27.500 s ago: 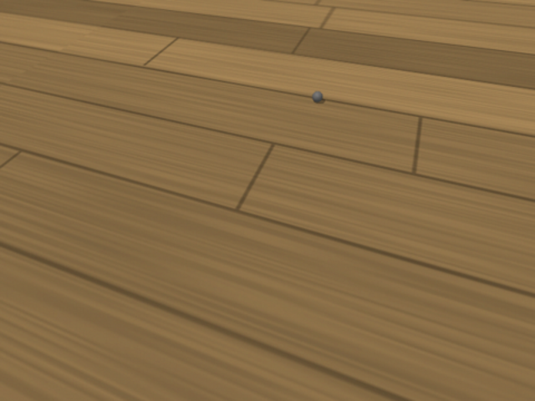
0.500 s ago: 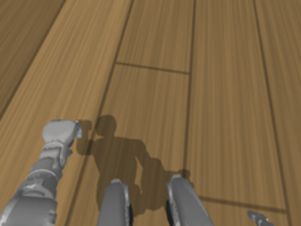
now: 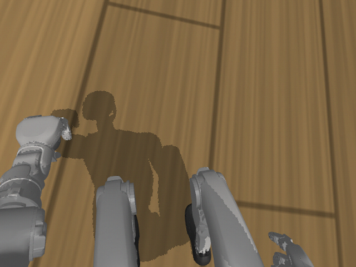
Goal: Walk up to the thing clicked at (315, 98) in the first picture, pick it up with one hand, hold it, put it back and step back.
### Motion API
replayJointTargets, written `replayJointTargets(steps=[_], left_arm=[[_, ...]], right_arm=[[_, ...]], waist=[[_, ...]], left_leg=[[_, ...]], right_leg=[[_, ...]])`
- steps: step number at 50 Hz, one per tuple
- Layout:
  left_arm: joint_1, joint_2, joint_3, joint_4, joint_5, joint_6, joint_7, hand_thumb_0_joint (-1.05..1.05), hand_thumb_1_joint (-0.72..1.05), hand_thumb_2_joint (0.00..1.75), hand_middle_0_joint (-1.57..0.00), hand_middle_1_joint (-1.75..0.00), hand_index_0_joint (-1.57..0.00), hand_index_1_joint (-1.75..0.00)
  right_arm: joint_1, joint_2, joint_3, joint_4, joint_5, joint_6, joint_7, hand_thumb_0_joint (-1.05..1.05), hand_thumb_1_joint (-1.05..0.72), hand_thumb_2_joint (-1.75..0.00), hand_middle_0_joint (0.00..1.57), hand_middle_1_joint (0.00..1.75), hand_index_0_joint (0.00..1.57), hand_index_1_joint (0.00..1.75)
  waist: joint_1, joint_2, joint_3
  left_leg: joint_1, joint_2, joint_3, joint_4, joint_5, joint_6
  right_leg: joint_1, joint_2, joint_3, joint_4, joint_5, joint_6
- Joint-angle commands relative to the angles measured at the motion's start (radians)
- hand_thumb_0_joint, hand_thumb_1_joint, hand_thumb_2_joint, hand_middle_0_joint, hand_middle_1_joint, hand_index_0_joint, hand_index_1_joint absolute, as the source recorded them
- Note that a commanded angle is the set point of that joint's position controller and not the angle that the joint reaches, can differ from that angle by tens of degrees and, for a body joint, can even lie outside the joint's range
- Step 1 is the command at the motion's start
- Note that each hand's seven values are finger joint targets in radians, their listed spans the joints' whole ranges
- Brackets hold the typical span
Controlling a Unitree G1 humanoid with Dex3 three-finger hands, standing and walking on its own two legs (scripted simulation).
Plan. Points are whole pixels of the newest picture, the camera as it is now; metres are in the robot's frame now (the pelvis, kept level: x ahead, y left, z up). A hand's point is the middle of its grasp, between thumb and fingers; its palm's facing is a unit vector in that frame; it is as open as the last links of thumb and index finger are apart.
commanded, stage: crouch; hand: left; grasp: from above
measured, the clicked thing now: (44, 139) +0.42 +0.30 -0.19
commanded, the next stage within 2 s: lower in 0.70 s
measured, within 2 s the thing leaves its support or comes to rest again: neither
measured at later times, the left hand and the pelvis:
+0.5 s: hand (59, 147) +0.41 +0.29 -0.26, palm faces -0.46 -0.07 -0.88, open 6.9 cm; pelvis -0.01 +0.00 -0.07, yaw -3 degrees
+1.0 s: hand (63, 148) +0.42 +0.30 -0.30, palm faces -0.50 -0.08 -0.86, open 7.1 cm; pelvis -0.01 +0.00 -0.11, yaw -4 degrees
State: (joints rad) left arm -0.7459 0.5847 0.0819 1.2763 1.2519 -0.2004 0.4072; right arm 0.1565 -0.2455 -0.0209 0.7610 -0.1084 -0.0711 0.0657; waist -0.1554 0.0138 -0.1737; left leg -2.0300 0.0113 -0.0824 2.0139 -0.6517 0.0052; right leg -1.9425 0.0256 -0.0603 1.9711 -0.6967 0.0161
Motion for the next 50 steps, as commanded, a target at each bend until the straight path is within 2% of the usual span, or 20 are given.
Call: replayJointTargets(steps=[1, 5, 7, 8, 11, 13, 16, 19, 22, 23, 27, 28, 32, 33, 34, 39, 41, 42, 43, 50], left_arm=[[-0.307, 0.299, 0.076, -0.129, -0.003, 0.002, 0.077, 0.0, 0.63, 0.74, -0.96, -0.74, -1.0, -0.71], [-0.291, 0.307, 0.08, -0.126, -0.006, 0.008, 0.07, 0.0, 0.63, 0.74, -0.97, -0.74, -1.0, -0.7], [-0.325, 0.311, 0.078, -0.14, -0.008, 0.005, 0.063, 0.0, 0.64, 0.72, -0.96, -0.75, -1.0, -0.71], [-0.319, 0.331, 0.092, -0.136, -0.01, 0.003, 0.062, 0.0, 0.64, 0.72, -0.97, -0.74, -1.01, -0.7], [-0.344, 0.324, 0.08, -0.129, -0.016, -0.007, 0.058, 0.0, 0.64, 0.7, -0.96, -0.73, -1.0, -0.69], [-0.36, 0.332, 0.084, -0.13, -0.008, -0.016, 0.059, 0.0, 0.61, 0.68, -0.95, -0.7, -0.98, -0.66], [-0.364, 0.353, 0.104, -0.132, -0.006, -0.029, 0.063, 0.0, 0.63, 0.69, -0.95, -0.71, -0.99, -0.67], [-0.381, 0.368, 0.099, -0.118, 0.006, -0.036, 0.067, 0.0, 0.6, 0.7, -0.94, -0.71, -0.98, -0.67], [-0.389, 0.379, 0.109, -0.106, 0.004, -0.04, 0.078, 0.0, 0.58, 0.69, -0.93, -0.7, -0.96, -0.67], [-0.391, 0.4, 0.118, -0.091, 0.004, -0.038, 0.084, 0.0, 0.57, 0.67, -0.91, -0.71, -0.95, -0.67], [-0.408, 0.411, 0.114, -0.063, 0.017, -0.033, 0.085, 0.0, 0.58, 0.67, -0.92, -0.7, -0.96, -0.67], [-0.416, 0.421, 0.115, -0.055, 0.015, -0.032, 0.086, 0.0, 0.57, 0.67, -0.91, -0.69, -0.95, -0.66], [-0.425, 0.434, 0.114, -0.033, 0.005, -0.032, 0.082, 0.0, 0.56, 0.69, -0.91, -0.69, -0.94, -0.66], [-0.419, 0.448, 0.124, -0.028, 0.004, -0.032, 0.081, 0.0, 0.56, 0.66, -0.9, -0.71, -0.94, -0.67], [-0.407, 0.433, 0.115, -0.019, 0.008, -0.031, 0.078, 0.0, 0.56, 0.67, -0.91, -0.7, -0.94, -0.66], [-0.413, 0.453, 0.112, -0.022, -0.006, -0.037, 0.062, 0.0, 0.56, 0.69, -0.91, -0.7, -0.94, -0.67], [-0.402, 0.464, 0.119, -0.01, -0.006, -0.04, 0.059, 0.0, 0.53, 0.68, -0.91, -0.69, -0.93, -0.66], [-0.398, 0.455, 0.108, 0.005, -0.001, -0.041, 0.056, 0.0, 0.54, 0.69, -0.92, -0.69, -0.95, -0.66], [-0.404, 0.443, 0.097, 0.02, -0.003, -0.043, 0.055, 0.0, 0.55, 0.67, -0.93, -0.67, -0.96, -0.65], [-0.419, 0.466, 0.104, 0.034, 0.012, -0.081, 0.07, 0.0, 0.6, 0.66, -0.95, -0.69, -0.98, -0.66]], right_arm=[[0.198, -0.215, -0.071, -0.019, -0.007, -0.009, 0.015, 0.0, -0.91, -0.9, 0.2, 0.3, 0.2, 0.3], [0.188, -0.224, -0.077, -0.02, -0.011, -0.004, 0.032, 0.0, -0.91, -0.9, 0.2, 0.3, 0.2, 0.3], [0.194, -0.224, -0.079, -0.02, -0.014, -0.003, 0.041, 0.0, -0.91, -0.9, 0.2, 0.3, 0.2, 0.3], [0.184, -0.231, -0.082, -0.019, -0.014, -0.002, 0.041, 0.0, -0.91, -0.9, 0.2, 0.3, 0.2, 0.3], [0.176, -0.232, -0.081, -0.015, -0.015, -0.001, 0.045, 0.0, -0.9, -0.9, 0.2, 0.3, 0.2, 0.3], [0.183, -0.232, -0.078, -0.013, -0.017, 0.001, 0.046, 0.0, -0.91, -0.9, 0.2, 0.3, 0.2, 0.3], [0.186, -0.242, -0.076, -0.007, -0.023, -0.003, 0.049, 0.0, -0.91, -0.9, 0.2, 0.3, 0.2, 0.3], [0.186, -0.244, -0.074, -0.003, -0.022, -0.001, 0.052, 0.0, -0.91, -0.9, 0.2, 0.3, 0.2, 0.3], [0.181, -0.24, -0.064, -0.004, -0.029, 0.0, 0.054, 0.0, -0.91, -0.9, 0.2, 0.3, 0.2, 0.3], [0.176, -0.24, -0.063, 0.002, -0.028, -0.001, 0.052, 0.0, -0.91, -0.9, 0.2, 0.3, 0.2, 0.3], [0.178, -0.244, -0.051, 0.004, -0.033, -0.004, 0.053, 0.0, -0.91, -0.9, 0.2, 0.3, 0.2, 0.3], [0.168, -0.246, -0.052, 0.005, -0.03, -0.001, 0.05, 0.0, -0.9, -0.9, 0.2, 0.3, 0.2, 0.3], [0.158, -0.249, -0.039, 0.006, -0.033, -0.004, 0.049, 0.0, -0.9, -0.9, 0.2, 0.3, 0.2, 0.3], [0.164, -0.251, -0.038, 0.006, -0.034, -0.006, 0.05, 0.0, -0.9, -0.9, 0.2, 0.3, 0.2, 0.3], [0.165, -0.249, -0.032, 0.006, -0.036, -0.006, 0.05, 0.0, -0.9, -0.9, 0.2, 0.3, 0.2, 0.3], [0.161, -0.254, -0.024, 0.006, -0.035, -0.002, 0.05, 0.0, -0.9, -0.9, 0.2, 0.3, 0.2, 0.3], [0.155, -0.252, -0.021, 0.008, -0.033, 0.001, 0.049, 0.0, -0.91, -0.9, 0.2, 0.3, 0.2, 0.3], [0.162, -0.248, -0.016, 0.01, -0.036, 0.0, 0.052, 0.0, -0.91, -0.9, 0.2, 0.3, 0.2, 0.3], [0.156, -0.253, -0.011, 0.015, -0.035, 0.001, 0.051, 0.0, -0.91, -0.9, 0.2, 0.3, 0.2, 0.3], [0.155, -0.267, 0.009, 0.018, -0.05, 0.0, 0.059, 0.0, -0.91, -0.9, 0.2, 0.3, 0.2, 0.3]], waist=[[0.021, 0.24, -0.662], [0.029, 0.235, -0.681], [0.015, 0.247, -0.688], [0.02, 0.251, -0.673], [0.008, 0.25, -0.633], [0.002, 0.221, -0.651], [-0.001, 0.261, -0.635], [-0.002, 0.259, -0.633], [-0.006, 0.244, -0.642], [0.006, 0.242, -0.638], [-0.008, 0.267, -0.629], [-0.001, 0.264, -0.626], [-0.007, 0.25, -0.587], [-0.009, 0.254, -0.58], [-0.01, 0.263, -0.582], [-0.013, 0.234, -0.587], [-0.005, 0.228, -0.575], [-0.019, 0.231, -0.56], [-0.017, 0.221, -0.54], [-0.042, 0.242, -0.535]], left_leg=[[0.612, -0.007, 0.033, -0.16, 0.271, 0.015], [0.583, -0.001, 0.036, -0.116, 0.284, 0.02], [0.578, -0.001, 0.03, -0.1, 0.285, 0.018], [0.562, 0.003, 0.025, -0.097, 0.27, 0.016], [0.512, 0.005, 0.018, -0.08, 0.223, 0.014], [0.491, 0.003, 0.022, -0.054, 0.217, 0.02], [0.5, 0.005, 0.007, -0.05, 0.212, 0.008], [0.487, 0.007, 0.011, -0.024, 0.208, 0.01], [0.43, 0.003, 0.032, 0.012, 0.18, 0.017], [0.419, 0.001, 0.036, 0.018, 0.166, 0.019], [0.406, 0.003, 0.03, 0.034, 0.149, 0.016], [0.39, 0.003, 0.032, 0.036, 0.141, 0.016], [0.331, 0.002, 0.037, 0.058, 0.095, 0.021], [0.336, 0.002, 0.034, 0.061, 0.096, 0.02], [0.334, 0.002, 0.034, 0.067, 0.109, 0.018], [0.292, 0.002, 0.038, 0.099, 0.131, 0.025], [0.275, 0.003, 0.039, 0.108, 0.126, 0.025], [0.265, 0.003, 0.038, 0.116, 0.127, 0.024], [0.247, 0.002, 0.038, 0.119, 0.125, 0.025], [0.256, 0.006, 0.024, 0.17, 0.17, 0.02]], right_leg=[[0.204, 0.018, -0.031, -0.189, 0.279, -0.055], [0.195, 0.029, -0.036, -0.152, 0.295, -0.053], [0.181, 0.03, -0.041, -0.128, 0.292, -0.053], [0.163, 0.03, -0.047, -0.113, 0.28, -0.053], [0.124, 0.031, -0.053, -0.081, 0.253, -0.055], [0.127, 0.037, -0.053, -0.077, 0.255, -0.052], [0.085, 0.027, -0.062, -0.03, 0.242, -0.053], [0.066, 0.033, -0.062, -0.015, 0.246, -0.057], [0.081, 0.039, -0.059, -0.014, 0.239, -0.052], [0.075, 0.038, -0.056, -0.009, 0.228, -0.053], [0.048, 0.04, -0.067, 0.021, 0.212, -0.056], [0.035, 0.042, -0.068, 0.029, 0.206, -0.058], [0.023, 0.044, -0.071, 0.033, 0.172, -0.056], [0.022, 0.039, -0.073, 0.042, 0.17, -0.055], [0.025, 0.04, -0.074, 0.049, 0.183, -0.055], [0.049, 0.047, -0.076, 0.06, 0.208, -0.049], [0.049, 0.049, -0.078, 0.066, 0.204, -0.05], [0.055, 0.05, -0.08, 0.072, 0.205, -0.05], [0.038, 0.052, -0.082, 0.076, 0.205, -0.05], [0.036, 0.059, -0.103, 0.123, 0.249, -0.047]])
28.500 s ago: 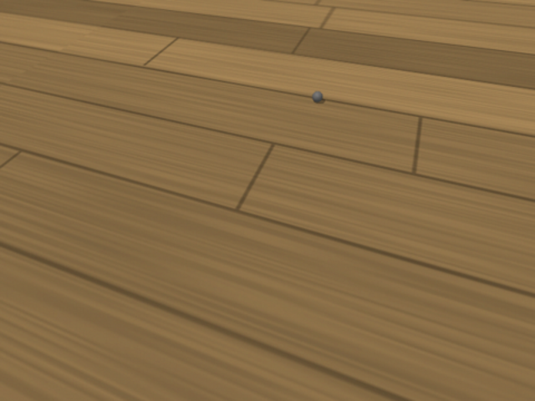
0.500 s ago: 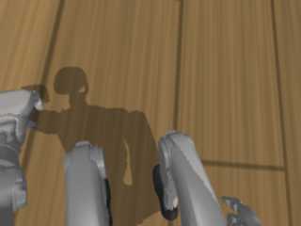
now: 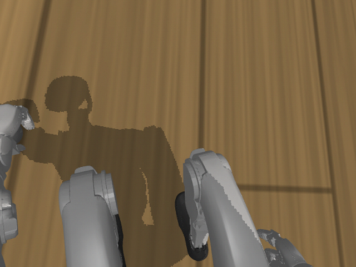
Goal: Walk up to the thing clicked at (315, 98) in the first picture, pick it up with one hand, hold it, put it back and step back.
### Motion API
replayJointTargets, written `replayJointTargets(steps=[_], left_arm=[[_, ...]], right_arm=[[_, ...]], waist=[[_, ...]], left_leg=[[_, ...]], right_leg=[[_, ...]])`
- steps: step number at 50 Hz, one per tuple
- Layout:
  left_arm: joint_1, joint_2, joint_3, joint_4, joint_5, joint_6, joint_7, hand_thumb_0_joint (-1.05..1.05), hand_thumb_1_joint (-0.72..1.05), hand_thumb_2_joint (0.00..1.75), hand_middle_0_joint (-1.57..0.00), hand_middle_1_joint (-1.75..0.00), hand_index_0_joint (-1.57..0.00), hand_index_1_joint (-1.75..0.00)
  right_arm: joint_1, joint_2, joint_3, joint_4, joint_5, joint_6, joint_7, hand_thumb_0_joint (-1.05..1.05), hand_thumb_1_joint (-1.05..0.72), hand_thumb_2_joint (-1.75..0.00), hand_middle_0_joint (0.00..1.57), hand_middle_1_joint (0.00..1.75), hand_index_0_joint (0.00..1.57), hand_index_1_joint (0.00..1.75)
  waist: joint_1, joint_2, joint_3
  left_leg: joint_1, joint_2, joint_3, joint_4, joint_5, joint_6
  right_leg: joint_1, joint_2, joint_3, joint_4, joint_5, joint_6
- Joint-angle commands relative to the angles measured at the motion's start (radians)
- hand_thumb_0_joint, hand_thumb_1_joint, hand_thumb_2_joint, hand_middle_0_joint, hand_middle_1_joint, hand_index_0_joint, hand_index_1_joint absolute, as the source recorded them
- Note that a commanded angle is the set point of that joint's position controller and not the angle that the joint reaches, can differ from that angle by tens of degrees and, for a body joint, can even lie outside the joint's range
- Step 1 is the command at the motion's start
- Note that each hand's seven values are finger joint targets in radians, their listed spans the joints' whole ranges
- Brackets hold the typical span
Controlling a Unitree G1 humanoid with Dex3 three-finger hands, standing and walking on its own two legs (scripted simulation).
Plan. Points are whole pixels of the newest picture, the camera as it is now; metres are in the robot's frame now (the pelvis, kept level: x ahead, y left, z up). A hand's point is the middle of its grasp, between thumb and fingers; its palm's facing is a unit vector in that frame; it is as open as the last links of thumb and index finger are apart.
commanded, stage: lower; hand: left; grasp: from above
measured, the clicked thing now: (4, 132) +0.42 +0.35 -0.20
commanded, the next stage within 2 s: rest in 0.10 s
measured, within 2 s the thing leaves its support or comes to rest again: rests again in 1.52 s
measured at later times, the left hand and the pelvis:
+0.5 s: hand (24, 137) +0.42 +0.33 -0.24, palm faces -0.47 -0.13 -0.87, open 7.0 cm; pelvis +0.00 +0.00 -0.03, yaw -2 degrees
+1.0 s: hand (30, 139) +0.42 +0.32 -0.28, palm faces -0.45 -0.14 -0.88, open 6.7 cm; pelvis +0.00 +0.00 -0.05, yaw -5 degrees
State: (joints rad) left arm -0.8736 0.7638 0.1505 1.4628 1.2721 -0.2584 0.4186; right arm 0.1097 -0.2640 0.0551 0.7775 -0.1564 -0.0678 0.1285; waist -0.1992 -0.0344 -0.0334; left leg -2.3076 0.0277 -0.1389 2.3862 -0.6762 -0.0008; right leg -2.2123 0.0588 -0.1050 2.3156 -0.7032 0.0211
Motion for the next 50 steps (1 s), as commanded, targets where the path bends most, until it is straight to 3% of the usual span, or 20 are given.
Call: replayJointTargets(steps=[1, 7, 11, 20, 26, 27, 29, 32, 33, 34, 35, 36, 37, 38, 39, 40, 44, 48, 50], left_arm=[[-0.281, 0.288, 0.038, -0.151, -0.007, -0.026, 0.065, 0.0, 0.59, 0.65, -0.93, -0.71, -0.97, -0.67], [-0.293, 0.35, 0.088, -0.187, 0.018, -0.045, 0.121, 0.0, 0.6, 0.63, -0.93, -0.69, -0.97, -0.65], [-0.281, 0.344, 0.09, -0.165, 0.021, -0.022, 0.149, 0.0, 0.61, 0.68, -0.94, -0.66, -0.97, -0.63], [-0.297, 0.348, 0.059, -0.043, 0.011, 0.004, 0.158, 0.0, 0.6, 0.68, -0.93, -0.68, -0.96, -0.65], [-0.263, 0.385, 0.094, -0.032, -0.016, -0.02, 0.156, 0.0, 0.62, 0.68, -0.93, -0.72, -0.97, -0.67], [-0.257, 0.394, 0.096, -0.028, -0.009, -0.024, 0.156, 0.0, 0.62, 0.66, -0.93, -0.71, -0.97, -0.67], [-0.261, 0.393, 0.085, -0.015, -0.003, -0.03, 0.156, 0.0, 0.64, 0.67, -0.94, -0.72, -0.98, -0.67], [-0.248, 0.421, 0.101, -0.027, 0.006, -0.039, 0.172, 0.0, 0.64, 0.7, -0.95, -0.72, -0.98, -0.68], [-0.259, 0.451, 0.126, -0.049, 0.009, -0.045, 0.183, 0.0, 0.65, 0.71, -0.95, -0.73, -0.99, -0.68], [-0.228, 0.429, 0.111, -0.02, 0.023, -0.041, 0.187, 0.0, 0.66, 0.7, -0.96, -0.71, -1.0, -0.67], [-0.235, 0.424, 0.119, -0.034, 0.014, -0.045, 0.194, 0.0, 0.68, 0.7, -0.98, -0.7, -1.01, -0.66], [-0.244, 0.463, 0.135, -0.058, 0.029, -0.048, 0.204, 0.0, 0.68, 0.71, -0.97, -0.71, -1.01, -0.67], [-0.221, 0.436, 0.127, -0.029, 0.023, -0.047, 0.21, 0.0, 0.68, 0.73, -0.98, -0.71, -1.01, -0.67], [-0.246, 0.465, 0.135, -0.042, 0.032, -0.047, 0.216, 0.0, 0.68, 0.72, -0.96, -0.73, -1.0, -0.68], [-0.234, 0.452, 0.134, -0.045, 0.032, -0.047, 0.223, 0.0, 0.67, 0.74, -0.97, -0.72, -1.0, -0.69], [-0.229, 0.422, 0.108, -0.003, 0.033, -0.04, 0.225, 0.0, 0.68, 0.7, -0.96, -0.71, -1.0, -0.67], [-0.282, 0.416, 0.079, 0.027, 0.034, -0.03, 0.24, 0.0, 0.68, 0.71, -0.97, -0.71, -1.01, -0.67], [-0.267, 0.424, 0.079, 0.027, 0.018, -0.024, 0.248, 0.0, 0.67, 0.71, -0.95, -0.72, -0.99, -0.68], [-0.278, 0.406, 0.053, 0.04, 0.022, -0.019, 0.242, 0.0, 0.66, 0.71, -0.95, -0.73, -0.99, -0.69]], right_arm=[[0.198, -0.253, -0.069, 0.002, -0.002, -0.005, -0.004, 0.0, -0.91, -0.9, 0.2, 0.3, 0.2, 0.3], [0.169, -0.267, -0.065, -0.008, -0.019, -0.006, -0.001, 0.0, -0.9, -0.9, 0.2, 0.3, 0.2, 0.3], [0.15, -0.27, -0.064, -0.01, -0.022, -0.014, 0.004, 0.0, -0.89, -0.89, 0.2, 0.3, 0.2, 0.3], [0.168, -0.275, -0.024, 0.003, -0.04, -0.04, 0.018, 0.0, -0.89, -0.89, 0.2, 0.3, 0.2, 0.3], [0.165, -0.288, -0.002, -0.005, -0.06, -0.05, 0.03, 0.0, -0.89, -0.89, 0.2, 0.3, 0.2, 0.3], [0.158, -0.282, 0.0, -0.005, -0.057, -0.05, 0.031, 0.0, -0.89, -0.89, 0.2, 0.3, 0.2, 0.3], [0.153, -0.285, 0.007, -0.004, -0.064, -0.054, 0.037, 0.0, -0.89, -0.89, 0.2, 0.3, 0.2, 0.3], [0.142, -0.3, 0.013, -0.014, -0.067, -0.055, 0.039, 0.0, -0.89, -0.89, 0.2, 0.3, 0.2, 0.3], [0.134, -0.312, 0.011, -0.022, -0.07, -0.058, 0.038, 0.0, -0.89, -0.89, 0.2, 0.3, 0.2, 0.3], [0.141, -0.306, 0.018, -0.013, -0.073, -0.057, 0.041, 0.0, -0.89, -0.89, 0.2, 0.3, 0.2, 0.3], [0.135, -0.312, 0.016, -0.015, -0.076, -0.058, 0.042, 0.0, -0.89, -0.89, 0.2, 0.3, 0.2, 0.3], [0.131, -0.313, 0.018, -0.017, -0.079, -0.06, 0.044, 0.0, -0.89, -0.89, 0.2, 0.3, 0.2, 0.3], [0.126, -0.322, 0.015, -0.017, -0.077, -0.061, 0.044, 0.0, -0.89, -0.89, 0.2, 0.3, 0.2, 0.3], [0.119, -0.312, 0.02, -0.022, -0.082, -0.065, 0.049, 0.0, -0.89, -0.89, 0.2, 0.3, 0.2, 0.3], [0.12, -0.315, 0.019, -0.022, -0.085, -0.065, 0.049, 0.0, -0.89, -0.89, 0.2, 0.3, 0.2, 0.3], [0.116, -0.311, 0.023, -0.015, -0.085, -0.066, 0.052, 0.0, -0.89, -0.89, 0.2, 0.3, 0.2, 0.3], [0.118, -0.321, 0.033, -0.005, -0.097, -0.088, 0.064, 0.0, -0.89, -0.89, 0.2, 0.3, 0.2, 0.3], [0.111, -0.327, 0.041, -0.008, -0.097, -0.102, 0.068, 0.0, -0.89, -0.89, 0.2, 0.3, 0.2, 0.3], [0.115, -0.323, 0.046, -0.005, -0.103, -0.11, 0.074, 0.0, -0.89, -0.89, 0.2, 0.3, 0.2, 0.3]], waist=[[0.004, 0.3, -0.673], [-0.003, 0.379, -0.684], [0.0, 0.431, -0.663], [-0.042, 0.332, -0.612], [-0.04, 0.305, -0.638], [-0.031, 0.322, -0.646], [-0.042, 0.335, -0.622], [-0.036, 0.356, -0.611], [-0.041, 0.363, -0.61], [-0.038, 0.383, -0.591], [-0.045, 0.373, -0.59], [-0.041, 0.406, -0.617], [-0.041, 0.401, -0.592], [-0.046, 0.413, -0.601], [-0.043, 0.415, -0.605], [-0.052, 0.408, -0.57], [-0.083, 0.418, -0.521], [-0.072, 0.402, -0.531], [-0.091, 0.4, -0.535]], left_leg=[[0.555, -0.007, 0.077, -0.201, 0.205, 0.023], [0.557, -0.003, 0.073, -0.185, 0.178, 0.015], [0.583, 0.0, 0.057, -0.202, 0.159, 0.005], [0.481, 0.001, 0.062, -0.114, 0.187, 0.025], [0.447, 0.004, 0.054, -0.088, 0.214, 0.027], [0.453, 0.004, 0.053, -0.092, 0.206, 0.024], [0.451, 0.006, 0.05, -0.081, 0.201, 0.023], [0.465, 0.007, 0.042, -0.083, 0.205, 0.017], [0.468, 0.009, 0.041, -0.079, 0.21, 0.015], [0.468, 0.006, 0.042, -0.087, 0.201, 0.013], [0.48, 0.01, 0.036, -0.084, 0.213, 0.01], [0.497, 0.011, 0.036, -0.085, 0.235, 0.008], [0.493, 0.01, 0.032, -0.087, 0.225, 0.004], [0.489, 0.014, 0.031, -0.084, 0.221, 0.007], [0.491, 0.013, 0.034, -0.081, 0.231, 0.008], [0.464, 0.012, 0.031, -0.083, 0.194, 0.007], [0.455, 0.015, 0.023, -0.08, 0.154, 0.007], [0.451, 0.015, 0.017, -0.085, 0.153, 0.009], [0.464, 0.019, 0.018, -0.067, 0.177, 0.011]], right_leg=[[0.29, 0.025, -0.064, -0.207, 0.261, -0.053], [0.255, 0.029, -0.08, -0.17, 0.235, -0.055], [0.191, 0.025, -0.096, -0.134, 0.209, -0.061], [0.242, 0.036, -0.089, -0.143, 0.262, -0.046], [0.323, 0.045, -0.098, -0.141, 0.293, -0.039], [0.324, 0.047, -0.097, -0.135, 0.285, -0.041], [0.311, 0.049, -0.101, -0.125, 0.282, -0.044], [0.296, 0.051, -0.114, -0.112, 0.278, -0.051], [0.293, 0.051, -0.121, -0.111, 0.281, -0.051], [0.285, 0.052, -0.12, -0.107, 0.271, -0.053], [0.277, 0.053, -0.132, -0.1, 0.278, -0.052], [0.295, 0.054, -0.131, -0.091, 0.303, -0.05], [0.262, 0.052, -0.139, -0.083, 0.282, -0.057], [0.272, 0.057, -0.134, -0.08, 0.291, -0.053], [0.282, 0.055, -0.134, -0.087, 0.304, -0.049], [0.249, 0.056, -0.137, -0.083, 0.264, -0.055], [0.214, 0.058, -0.147, -0.079, 0.238, -0.051], [0.233, 0.06, -0.151, -0.091, 0.239, -0.049], [0.253, 0.062, -0.145, -0.09, 0.27, -0.044]])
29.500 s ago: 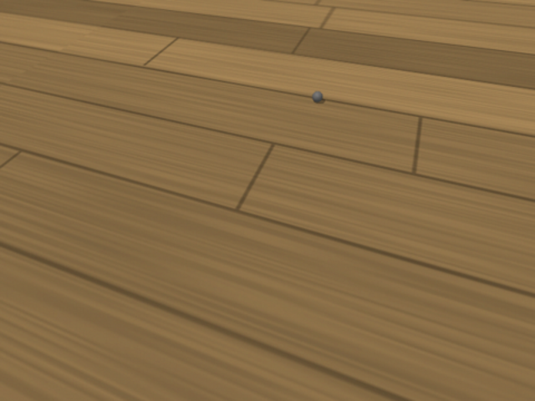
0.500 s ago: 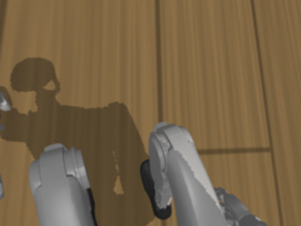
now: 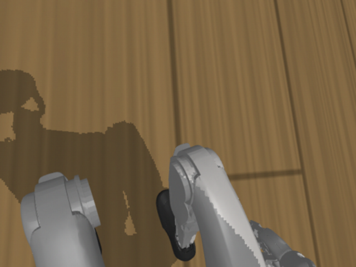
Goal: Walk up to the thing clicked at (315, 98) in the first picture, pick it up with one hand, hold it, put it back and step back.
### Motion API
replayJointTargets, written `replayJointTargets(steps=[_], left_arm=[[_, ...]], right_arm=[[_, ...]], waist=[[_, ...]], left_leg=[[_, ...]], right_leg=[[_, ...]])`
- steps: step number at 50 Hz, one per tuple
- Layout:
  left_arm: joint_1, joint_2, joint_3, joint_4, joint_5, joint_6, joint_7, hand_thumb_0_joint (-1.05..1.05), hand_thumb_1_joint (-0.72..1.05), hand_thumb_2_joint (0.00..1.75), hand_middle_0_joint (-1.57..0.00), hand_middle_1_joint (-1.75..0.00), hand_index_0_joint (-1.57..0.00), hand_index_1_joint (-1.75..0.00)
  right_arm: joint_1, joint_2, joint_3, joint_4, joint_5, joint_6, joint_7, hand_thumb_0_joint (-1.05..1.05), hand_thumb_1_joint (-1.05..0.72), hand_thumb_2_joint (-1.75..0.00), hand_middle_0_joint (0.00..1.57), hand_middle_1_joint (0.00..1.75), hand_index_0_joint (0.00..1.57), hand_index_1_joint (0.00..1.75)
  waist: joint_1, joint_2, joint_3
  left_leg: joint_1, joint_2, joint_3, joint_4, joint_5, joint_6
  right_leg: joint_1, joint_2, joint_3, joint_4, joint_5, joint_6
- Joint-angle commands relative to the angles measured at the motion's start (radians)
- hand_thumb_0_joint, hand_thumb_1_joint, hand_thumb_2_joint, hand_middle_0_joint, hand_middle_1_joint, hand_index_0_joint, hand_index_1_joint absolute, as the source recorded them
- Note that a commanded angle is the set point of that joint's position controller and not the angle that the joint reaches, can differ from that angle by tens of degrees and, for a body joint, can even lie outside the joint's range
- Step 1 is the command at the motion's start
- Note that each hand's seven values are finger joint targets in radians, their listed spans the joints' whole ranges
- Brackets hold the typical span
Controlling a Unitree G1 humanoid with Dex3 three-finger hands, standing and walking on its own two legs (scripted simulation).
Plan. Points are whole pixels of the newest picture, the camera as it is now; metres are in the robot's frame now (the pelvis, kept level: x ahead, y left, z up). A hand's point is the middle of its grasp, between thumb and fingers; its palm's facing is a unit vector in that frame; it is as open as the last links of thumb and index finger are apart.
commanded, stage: rest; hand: left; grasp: from above
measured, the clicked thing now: out of the picture +0.40 +0.37 -0.25
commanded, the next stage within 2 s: open in 0.48 s
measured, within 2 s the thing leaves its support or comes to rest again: rests again in 0.52 s
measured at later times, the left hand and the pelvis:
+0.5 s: hand out of the picture +0.39 +0.34 -0.24, palm faces -0.43 -0.18 -0.88, open 7.0 cm; pelvis +0.00 +0.00 +0.00, yaw -1 degrees
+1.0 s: hand out of the picture +0.39 +0.36 -0.24, palm faces -0.43 -0.18 -0.88, open 11.6 cm; pelvis -0.01 +0.00 +0.00, yaw -2 degrees
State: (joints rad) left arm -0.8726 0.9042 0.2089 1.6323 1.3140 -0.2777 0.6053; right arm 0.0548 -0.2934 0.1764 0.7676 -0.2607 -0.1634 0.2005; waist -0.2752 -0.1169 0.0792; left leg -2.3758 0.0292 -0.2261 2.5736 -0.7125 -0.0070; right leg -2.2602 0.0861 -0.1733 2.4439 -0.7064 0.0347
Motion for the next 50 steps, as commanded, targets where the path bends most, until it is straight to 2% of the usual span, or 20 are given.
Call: replayJointTargets(steps=[1, 2, 5, 7, 8, 10, 16, 18, 22, 24, 29, 30, 32, 33, 34, 35, 37, 41, 47, 50], left_arm=[[-0.285, 0.27, -0.011, -0.123, -0.021, -0.001, 0.057, 0.0, 0.65, 0.71, -0.95, -0.73, -0.99, -0.69], [-0.313, 0.282, -0.007, -0.132, -0.022, -0.003, 0.057, 0.0, 0.67, 0.72, -0.95, -0.75, -0.99, -0.71], [-0.245, 0.315, 0.044, -0.139, -0.04, -0.008, 0.069, 0.0, 0.66, 0.72, -0.95, -0.73, -0.99, -0.69], [-0.264, 0.268, -0.011, -0.101, -0.027, -0.004, 0.065, 0.0, 0.65, 0.69, -0.94, -0.73, -0.98, -0.69], [-0.27, 0.3, 0.013, -0.113, -0.025, -0.006, 0.072, 0.0, 0.63, 0.72, -0.93, -0.74, -0.97, -0.7], [-0.266, 0.283, -0.01, -0.087, -0.034, -0.002, 0.069, 0.0, 0.63, 0.69, -0.93, -0.73, -0.97, -0.69], [-0.245, 0.33, 0.022, -0.097, -0.039, -0.001, 0.089, 0.0, 0.64, 0.7, -0.94, -0.72, -0.98, -0.68], [-0.247, 0.305, -0.003, -0.074, -0.033, 0.003, 0.087, 0.0, 0.61, 0.71, -0.93, -0.71, -0.96, -0.68], [-0.251, 0.332, 0.018, -0.093, -0.054, 0.001, 0.096, 0.0, 0.59, 0.69, -0.91, -0.69, -0.94, -0.65], [-0.268, 0.34, 0.007, -0.078, -0.042, 0.0, 0.097, 0.0, 0.59, 0.68, -0.91, -0.69, -0.94, -0.66], [-0.284, 0.316, -0.043, -0.045, -0.045, 0.003, 0.086, 0.0, 0.59, 0.66, -0.92, -0.68, -0.95, -0.64], [-0.276, 0.352, -0.01, -0.069, -0.049, 0.0, 0.089, 0.0, 0.51, 0.65, -0.84, -0.67, -0.87, -0.64], [-0.265, 0.363, 0.001, -0.055, -0.048, 0.001, 0.094, 0.0, 0.35, 0.6, -0.68, -0.67, -0.71, -0.63], [-0.255, 0.313, -0.039, -0.04, -0.046, 0.002, 0.09, 0.0, 0.27, 0.58, -0.6, -0.66, -0.63, -0.62], [-0.26, 0.353, 0.005, -0.053, -0.05, -0.001, 0.098, 0.0, 0.19, 0.56, -0.52, -0.66, -0.56, -0.62], [-0.254, 0.316, -0.031, -0.049, -0.048, 0.001, 0.094, 0.0, 0.11, 0.55, -0.49, -0.66, -0.53, -0.63], [-0.283, 0.321, -0.041, -0.044, -0.05, -0.001, 0.089, 0.0, -0.03, 0.59, -0.44, -0.7, -0.47, -0.66], [-0.251, 0.315, -0.036, -0.047, -0.069, 0.007, 0.083, 0.0, -0.15, 0.69, -0.38, -0.73, -0.39, -0.71], [-0.255, 0.323, -0.041, 0.002, -0.069, 0.011, 0.055, 0.0, -0.28, 0.78, -0.27, -0.82, -0.28, -0.8], [-0.248, 0.319, -0.04, -0.02, -0.073, -0.001, 0.047, 0.0, -0.33, 0.83, -0.23, -0.85, -0.24, -0.84]], right_arm=[[0.163, -0.295, -0.073, 0.007, 0.004, -0.018, 0.005, 0.0, -0.89, -0.9, 0.2, 0.3, 0.2, 0.3], [0.173, -0.303, -0.074, 0.005, 0.003, -0.025, 0.009, 0.0, -0.89, -0.9, 0.2, 0.3, 0.2, 0.3], [0.163, -0.315, -0.068, -0.01, 0.004, -0.03, 0.007, 0.0, -0.89, -0.9, 0.2, 0.3, 0.2, 0.3], [0.157, -0.301, -0.055, 0.0, -0.001, -0.034, 0.017, 0.0, -0.89, -0.9, 0.2, 0.3, 0.2, 0.3], [0.155, -0.31, -0.057, -0.009, -0.003, -0.035, 0.016, 0.0, -0.89, -0.9, 0.2, 0.3, 0.2, 0.3], [0.156, -0.309, -0.05, -0.008, 0.004, -0.039, 0.022, 0.0, -0.89, -0.9, 0.2, 0.3, 0.2, 0.3], [0.143, -0.319, -0.036, -0.017, 0.001, -0.046, 0.024, 0.0, -0.89, -0.9, 0.2, 0.3, 0.2, 0.3], [0.15, -0.313, -0.028, -0.017, -0.004, -0.047, 0.028, 0.0, -0.9, -0.9, 0.2, 0.3, 0.2, 0.3], [0.147, -0.325, -0.025, -0.018, -0.005, -0.054, 0.028, 0.0, -0.89, -0.9, 0.2, 0.3, 0.2, 0.3], [0.145, -0.328, -0.02, -0.024, -0.009, -0.056, 0.029, 0.0, -0.9, -0.9, 0.2, 0.3, 0.2, 0.3], [0.138, -0.332, -0.013, -0.017, -0.005, -0.068, 0.033, 0.0, -0.89, -0.9, 0.2, 0.3, 0.2, 0.3], [0.127, -0.343, -0.018, -0.039, -0.006, -0.07, 0.032, 0.0, -0.89, -0.89, 0.2, 0.3, 0.2, 0.3], [0.13, -0.346, -0.017, -0.038, 0.0, -0.072, 0.031, 0.0, -0.88, -0.89, 0.2, 0.3, 0.2, 0.3], [0.133, -0.338, -0.01, -0.028, -0.005, -0.071, 0.035, 0.0, -0.88, -0.89, 0.2, 0.3, 0.2, 0.3], [0.132, -0.347, -0.015, -0.035, -0.01, -0.072, 0.033, 0.0, -0.88, -0.89, 0.2, 0.3, 0.2, 0.3], [0.126, -0.338, -0.01, -0.028, -0.007, -0.07, 0.033, 0.0, -0.88, -0.89, 0.2, 0.3, 0.2, 0.3], [0.134, -0.342, -0.007, -0.027, -0.008, -0.074, 0.037, 0.0, -0.88, -0.89, 0.2, 0.3, 0.2, 0.3], [0.128, -0.345, -0.006, -0.039, -0.003, -0.075, 0.036, 0.0, -0.88, -0.89, 0.2, 0.3, 0.2, 0.3], [0.135, -0.357, -0.009, -0.049, -0.007, -0.076, 0.041, 0.0, -0.89, -0.9, 0.2, 0.3, 0.2, 0.3], [0.126, -0.353, -0.003, -0.06, -0.006, -0.066, 0.035, 0.0, -0.88, -0.9, 0.2, 0.3, 0.2, 0.3]], waist=[[-0.012, 0.485, -0.641], [-0.028, 0.477, -0.638], [0.0, 0.5, -0.672], [-0.019, 0.502, -0.645], [-0.017, 0.492, -0.661], [-0.016, 0.492, -0.619], [-0.009, 0.495, -0.64], [-0.022, 0.472, -0.627], [-0.018, 0.482, -0.643], [-0.038, 0.47, -0.63], [-0.043, 0.477, -0.573], [-0.037, 0.469, -0.601], [-0.036, 0.474, -0.58], [-0.033, 0.487, -0.572], [-0.04, 0.467, -0.593], [-0.034, 0.477, -0.588], [-0.053, 0.49, -0.563], [-0.032, 0.47, -0.592], [-0.06, 0.47, -0.523], [-0.05, 0.478, -0.547]], left_leg=[[0.528, 0.018, 0.101, -0.26, 0.202, 0.015], [0.528, 0.019, 0.101, -0.245, 0.219, 0.016], [0.565, 0.018, 0.091, -0.268, 0.273, 0.01], [0.552, 0.022, 0.09, -0.261, 0.253, 0.009], [0.547, 0.023, 0.092, -0.254, 0.26, 0.012], [0.522, 0.019, 0.093, -0.26, 0.22, 0.014], [0.53, 0.023, 0.09, -0.258, 0.241, 0.013], [0.514, 0.027, 0.091, -0.242, 0.235, 0.019], [0.534, 0.03, 0.082, -0.251, 0.254, 0.015], [0.52, 0.031, 0.082, -0.234, 0.246, 0.019], [0.508, 0.032, 0.075, -0.246, 0.186, 0.017], [0.519, 0.035, 0.074, -0.245, 0.215, 0.016], [0.514, 0.032, 0.068, -0.257, 0.209, 0.012], [0.513, 0.032, 0.072, -0.259, 0.207, 0.012], [0.521, 0.035, 0.066, -0.258, 0.221, 0.012], [0.514, 0.032, 0.068, -0.261, 0.212, 0.011], [0.509, 0.031, 0.067, -0.262, 0.19, 0.012], [0.519, 0.035, 0.063, -0.264, 0.224, 0.012], [0.503, 0.035, 0.047, -0.273, 0.189, 0.009], [0.505, 0.035, 0.051, -0.283, 0.186, 0.009]], right_leg=[[0.295, 0.035, -0.077, -0.213, 0.26, -0.061], [0.299, 0.032, -0.083, -0.208, 0.278, -0.058], [0.331, 0.031, -0.093, -0.203, 0.314, -0.057], [0.316, 0.036, -0.093, -0.199, 0.304, -0.059], [0.336, 0.039, -0.091, -0.206, 0.319, -0.057], [0.314, 0.035, -0.089, -0.206, 0.277, -0.06], [0.349, 0.04, -0.092, -0.211, 0.298, -0.058], [0.36, 0.045, -0.085, -0.219, 0.305, -0.054], [0.377, 0.046, -0.093, -0.217, 0.314, -0.055], [0.374, 0.046, -0.095, -0.219, 0.316, -0.051], [0.331, 0.047, -0.096, -0.219, 0.256, -0.058], [0.362, 0.049, -0.097, -0.224, 0.282, -0.055], [0.346, 0.042, -0.107, -0.21, 0.271, -0.057], [0.341, 0.045, -0.102, -0.217, 0.269, -0.058], [0.357, 0.048, -0.111, -0.22, 0.286, -0.055], [0.351, 0.049, -0.107, -0.22, 0.275, -0.057], [0.33, 0.044, -0.109, -0.219, 0.262, -0.056], [0.364, 0.051, -0.106, -0.231, 0.288, -0.054], [0.319, 0.042, -0.117, -0.218, 0.261, -0.055], [0.343, 0.047, -0.112, -0.231, 0.255, -0.058]])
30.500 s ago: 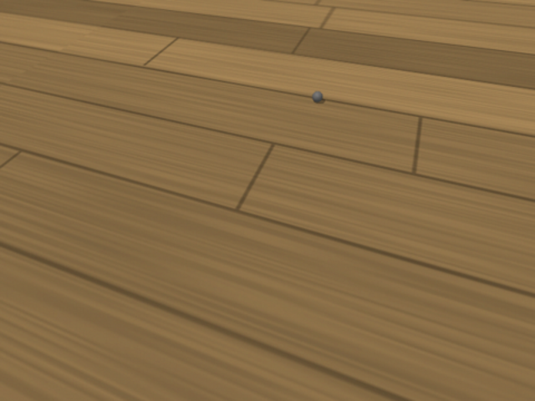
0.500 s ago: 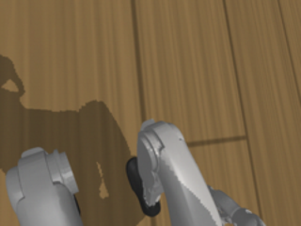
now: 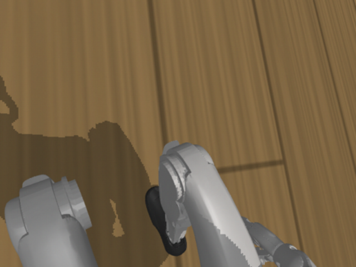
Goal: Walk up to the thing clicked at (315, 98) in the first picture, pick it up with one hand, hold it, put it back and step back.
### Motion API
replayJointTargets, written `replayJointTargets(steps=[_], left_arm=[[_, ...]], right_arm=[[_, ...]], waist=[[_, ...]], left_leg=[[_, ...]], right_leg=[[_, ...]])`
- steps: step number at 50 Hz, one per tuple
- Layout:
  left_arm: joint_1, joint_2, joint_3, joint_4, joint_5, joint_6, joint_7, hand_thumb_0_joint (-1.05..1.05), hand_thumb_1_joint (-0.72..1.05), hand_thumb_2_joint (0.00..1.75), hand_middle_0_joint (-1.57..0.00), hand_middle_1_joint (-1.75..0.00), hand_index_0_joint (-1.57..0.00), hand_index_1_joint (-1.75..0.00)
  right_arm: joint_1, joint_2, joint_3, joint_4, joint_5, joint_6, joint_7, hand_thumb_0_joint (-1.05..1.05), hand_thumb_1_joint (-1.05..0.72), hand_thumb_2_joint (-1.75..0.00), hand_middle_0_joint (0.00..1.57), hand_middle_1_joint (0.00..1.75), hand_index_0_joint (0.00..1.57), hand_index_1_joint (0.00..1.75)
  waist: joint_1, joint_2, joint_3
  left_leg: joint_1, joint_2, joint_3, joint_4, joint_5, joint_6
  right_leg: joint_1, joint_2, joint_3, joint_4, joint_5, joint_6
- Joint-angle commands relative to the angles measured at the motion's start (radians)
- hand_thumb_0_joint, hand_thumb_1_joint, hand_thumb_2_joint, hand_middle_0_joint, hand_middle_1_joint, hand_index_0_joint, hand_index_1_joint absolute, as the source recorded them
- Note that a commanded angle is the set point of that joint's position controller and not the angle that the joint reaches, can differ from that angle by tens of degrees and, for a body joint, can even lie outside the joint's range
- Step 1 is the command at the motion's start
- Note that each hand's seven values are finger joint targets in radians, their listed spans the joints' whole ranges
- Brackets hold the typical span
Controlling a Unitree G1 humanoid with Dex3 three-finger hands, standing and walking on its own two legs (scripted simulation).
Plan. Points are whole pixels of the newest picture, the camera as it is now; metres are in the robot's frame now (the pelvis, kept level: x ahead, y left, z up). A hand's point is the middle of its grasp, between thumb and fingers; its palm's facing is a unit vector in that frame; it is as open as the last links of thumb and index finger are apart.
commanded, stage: open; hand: left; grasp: from above
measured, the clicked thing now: out of the picture +0.41 +0.38 -0.26
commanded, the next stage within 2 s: withdraw in 0.66 s
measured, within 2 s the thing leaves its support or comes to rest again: neither
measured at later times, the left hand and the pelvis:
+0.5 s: hand out of the picture +0.40 +0.35 -0.24, palm faces -0.41 -0.17 -0.90, open 13.9 cm; pelvis +0.00 +0.00 +0.00, yaw +0 degrees
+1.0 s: hand out of the picture +0.41 +0.37 -0.20, palm faces -0.33 -0.16 -0.93, open 13.9 cm; pelvis +0.00 +0.00 +0.01, yaw +1 degrees
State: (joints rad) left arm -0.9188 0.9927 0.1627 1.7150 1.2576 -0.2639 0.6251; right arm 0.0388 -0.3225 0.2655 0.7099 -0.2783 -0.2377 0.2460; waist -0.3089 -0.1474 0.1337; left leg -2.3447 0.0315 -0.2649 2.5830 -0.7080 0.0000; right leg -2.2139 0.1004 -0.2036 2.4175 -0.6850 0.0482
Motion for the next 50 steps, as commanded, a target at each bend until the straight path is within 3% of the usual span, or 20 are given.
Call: replayJointTargets(steps=[1, 5, 9, 12, 13, 15, 20, 22, 25, 26, 27, 28, 32, 34, 40, 43, 44, 45, 47, 50], left_arm=[[-0.211, 0.258, 0.018, -0.101, -0.012, -0.02, 0.027, 0.0, -0.35, 0.84, -0.21, -0.87, -0.22, -0.86], [-0.238, 0.238, -0.011, -0.102, 0.001, -0.039, 0.018, 0.0, -0.41, 0.9, -0.15, -0.93, -0.16, -0.92], [-0.227, 0.273, 0.023, -0.121, 0.004, -0.058, 0.041, 0.0, -0.45, 0.94, -0.12, -0.96, -0.12, -0.95], [-0.212, 0.252, -0.002, -0.085, 0.026, -0.053, 0.05, 0.0, -0.47, 0.94, -0.07, -1.0, -0.09, -0.99], [-0.231, 0.22, -0.034, -0.113, 0.019, -0.053, 0.05, 0.0, -0.49, 0.95, -0.07, -1.0, -0.08, -0.99], [-0.212, 0.251, -0.009, -0.115, 0.014, -0.044, 0.067, 0.0, -0.48, 0.95, -0.07, -1.01, -0.08, -1.0], [-0.207, 0.251, 0.001, -0.105, 0.018, -0.014, 0.083, 0.0, -0.49, 0.96, -0.06, -1.0, -0.07, -0.99], [-0.189, 0.246, 0.008, -0.1, 0.006, -0.004, 0.091, 0.0, -0.49, 0.96, -0.06, -1.01, -0.07, -0.99], [-0.228, 0.248, -0.006, -0.093, 0.007, 0.007, 0.08, 0.0, -0.5, 0.96, -0.06, -1.0, -0.07, -0.99], [-0.229, 0.249, -0.002, -0.116, -0.002, 0.008, 0.076, 0.0, -0.49, 0.95, -0.06, -1.01, -0.07, -0.99], [-0.221, 0.231, -0.016, -0.104, -0.005, 0.013, 0.069, 0.0, -0.49, 0.95, -0.06, -1.01, -0.07, -1.0], [-0.221, 0.25, 0.01, -0.123, -0.024, 0.01, 0.072, 0.0, -0.49, 0.95, -0.06, -1.01, -0.07, -0.99], [-0.224, 0.257, 0.004, -0.107, -0.024, 0.005, 0.046, 0.0, -0.49, 0.95, -0.06, -1.02, -0.07, -1.0], [-0.209, 0.285, 0.028, -0.089, -0.023, 0.002, 0.031, 0.0, -0.48, 0.95, -0.06, -1.02, -0.08, -1.0], [-0.209, 0.263, 0.018, -0.149, -0.021, -0.032, 0.001, 0.0, -0.48, 0.96, -0.06, -1.01, -0.08, -0.99], [-0.208, 0.33, 0.069, -0.286, -0.019, -0.052, -0.003, 0.0, -0.49, 0.96, -0.07, -1.01, -0.08, -0.99], [-0.185, 0.321, 0.067, -0.313, -0.012, -0.051, -0.007, 0.0, -0.5, 0.96, -0.07, -1.0, -0.08, -0.99], [-0.162, 0.333, 0.093, -0.375, -0.011, -0.05, -0.009, 0.0, -0.49, 0.96, -0.07, -1.0, -0.08, -0.99], [-0.15, 0.278, 0.082, -0.497, -0.017, -0.044, -0.021, 0.0, -0.49, 0.97, -0.07, -0.99, -0.08, -0.98], [-0.08, 0.242, 0.105, -0.59, -0.031, 0.001, -0.046, 0.0, -0.49, 0.96, -0.07, -0.98, -0.08, -0.97]], right_arm=[[0.158, -0.324, -0.085, 0.004, 0.01, 0.007, -0.011, 0.0, -0.88, -0.9, 0.2, 0.3, 0.2, 0.3], [0.148, -0.321, -0.081, -0.005, 0.008, 0.01, -0.011, 0.0, -0.88, -0.89, 0.2, 0.3, 0.2, 0.3], [0.153, -0.325, -0.071, 0.0, 0.006, 0.011, -0.016, 0.0, -0.88, -0.89, 0.2, 0.3, 0.2, 0.3], [0.146, -0.316, -0.067, 0.002, -0.005, 0.007, -0.011, 0.0, -0.88, -0.89, 0.2, 0.3, 0.2, 0.3], [0.134, -0.323, -0.075, 0.008, -0.003, 0.005, -0.012, 0.0, -0.88, -0.89, 0.2, 0.3, 0.2, 0.3], [0.13, -0.322, -0.076, 0.012, 0.003, 0.007, -0.016, 0.0, -0.88, -0.89, 0.2, 0.3, 0.2, 0.3], [0.146, -0.335, -0.075, -0.001, -0.003, -0.001, -0.003, 0.0, -0.88, -0.89, 0.2, 0.3, 0.2, 0.3], [0.131, -0.33, -0.077, 0.009, 0.004, -0.002, -0.004, 0.0, -0.88, -0.89, 0.2, 0.3, 0.2, 0.3], [0.126, -0.336, -0.078, -0.012, 0.002, -0.016, 0.003, 0.0, -0.88, -0.89, 0.2, 0.3, 0.2, 0.3], [0.128, -0.337, -0.081, -0.01, 0.009, -0.015, 0.003, 0.0, -0.88, -0.89, 0.2, 0.3, 0.2, 0.3], [0.136, -0.325, -0.076, 0.0, 0.009, -0.014, 0.002, 0.0, -0.88, -0.89, 0.2, 0.3, 0.2, 0.3], [0.127, -0.33, -0.078, -0.009, 0.009, -0.016, 0.0, 0.0, -0.88, -0.89, 0.2, 0.3, 0.2, 0.3], [0.147, -0.333, -0.08, -0.014, 0.01, -0.015, -0.003, 0.0, -0.88, -0.9, 0.2, 0.3, 0.2, 0.3], [0.169, -0.338, -0.084, -0.002, 0.008, -0.009, -0.006, 0.0, -0.88, -0.89, 0.2, 0.3, 0.2, 0.3], [0.166, -0.32, -0.079, -0.005, 0.004, 0.01, -0.01, 0.0, -0.89, -0.9, 0.2, 0.3, 0.2, 0.3], [0.163, -0.328, -0.1, 0.001, 0.01, 0.02, -0.016, 0.0, -0.9, -0.9, 0.2, 0.3, 0.2, 0.3], [0.162, -0.325, -0.106, -0.008, 0.01, 0.02, -0.013, 0.0, -0.9, -0.9, 0.2, 0.3, 0.2, 0.3], [0.164, -0.321, -0.114, -0.006, 0.014, 0.026, -0.012, 0.0, -0.9, -0.9, 0.2, 0.3, 0.2, 0.3], [0.156, -0.304, -0.136, -0.012, 0.025, 0.034, -0.006, 0.0, -0.89, -0.9, 0.2, 0.3, 0.2, 0.3], [0.172, -0.291, -0.191, -0.006, 0.054, 0.055, 0.002, 0.0, -0.89, -0.9, 0.2, 0.3, 0.2, 0.3]], waist=[[-0.027, 0.501, -0.588], [-0.044, 0.491, -0.572], [-0.029, 0.491, -0.587], [-0.036, 0.489, -0.576], [-0.033, 0.49, -0.58], [-0.006, 0.524, -0.6], [-0.022, 0.509, -0.61], [0.0, 0.524, -0.615], [-0.028, 0.516, -0.579], [-0.01, 0.517, -0.602], [-0.014, 0.512, -0.608], [-0.006, 0.501, -0.626], [-0.023, 0.482, -0.598], [-0.028, 0.471, -0.576], [-0.031, 0.52, -0.631], [0.016, 0.603, -0.713], [0.023, 0.619, -0.725], [0.053, 0.659, -0.767], [0.084, 0.737, -0.831], [0.134, 0.745, -0.896]], left_leg=[[0.476, 0.031, 0.087, -0.289, 0.18, 0.002], [0.469, 0.035, 0.088, -0.271, 0.17, 0.005], [0.476, 0.033, 0.09, -0.281, 0.174, 0.005], [0.462, 0.034, 0.099, -0.266, 0.163, 0.005], [0.461, 0.033, 0.098, -0.27, 0.155, 0.005], [0.481, 0.035, 0.091, -0.29, 0.163, -0.001], [0.491, 0.035, 0.088, -0.284, 0.204, 0.0], [0.496, 0.034, 0.083, -0.299, 0.205, -0.004], [0.474, 0.036, 0.084, -0.285, 0.171, 0.001], [0.48, 0.035, 0.086, -0.291, 0.187, 0.0], [0.469, 0.035, 0.095, -0.275, 0.192, 0.006], [0.47, 0.035, 0.095, -0.276, 0.194, 0.007], [0.434, 0.032, 0.1, -0.265, 0.171, 0.013], [0.422, 0.031, 0.097, -0.267, 0.154, 0.013], [0.504, 0.032, 0.088, -0.276, 0.232, 0.0], [0.555, 0.032, 0.101, -0.282, 0.274, -0.007], [0.578, 0.031, 0.105, -0.279, 0.289, -0.011], [0.604, 0.029, 0.108, -0.298, 0.309, -0.016], [0.649, 0.023, 0.115, -0.328, 0.319, -0.025], [0.67, 0.021, 0.132, -0.346, 0.324, -0.022]], right_leg=[[0.289, 0.027, -0.09, -0.199, 0.237, -0.067], [0.284, 0.029, -0.087, -0.2, 0.233, -0.065], [0.299, 0.033, -0.089, -0.213, 0.228, -0.065], [0.297, 0.034, -0.083, -0.211, 0.222, -0.065], [0.285, 0.037, -0.082, -0.212, 0.21, -0.067], [0.285, 0.039, -0.081, -0.209, 0.212, -0.074], [0.295, 0.04, -0.09, -0.2, 0.257, -0.067], [0.273, 0.037, -0.093, -0.191, 0.253, -0.071], [0.261, 0.035, -0.09, -0.194, 0.233, -0.068], [0.272, 0.037, -0.083, -0.197, 0.241, -0.07], [0.292, 0.041, -0.076, -0.205, 0.251, -0.07], [0.311, 0.04, -0.076, -0.213, 0.25, -0.067], [0.307, 0.034, -0.072, -0.219, 0.229, -0.066], [0.302, 0.029, -0.075, -0.218, 0.212, -0.065], [0.335, 0.029, -0.089, -0.2, 0.281, -0.066], [0.364, 0.028, -0.076, -0.2, 0.309, -0.07], [0.354, 0.024, -0.076, -0.192, 0.319, -0.071], [0.358, 0.024, -0.073, -0.188, 0.323, -0.076], [0.328, 0.018, -0.072, -0.183, 0.317, -0.085], [0.298, 0.016, -0.047, -0.202, 0.318, -0.086]])
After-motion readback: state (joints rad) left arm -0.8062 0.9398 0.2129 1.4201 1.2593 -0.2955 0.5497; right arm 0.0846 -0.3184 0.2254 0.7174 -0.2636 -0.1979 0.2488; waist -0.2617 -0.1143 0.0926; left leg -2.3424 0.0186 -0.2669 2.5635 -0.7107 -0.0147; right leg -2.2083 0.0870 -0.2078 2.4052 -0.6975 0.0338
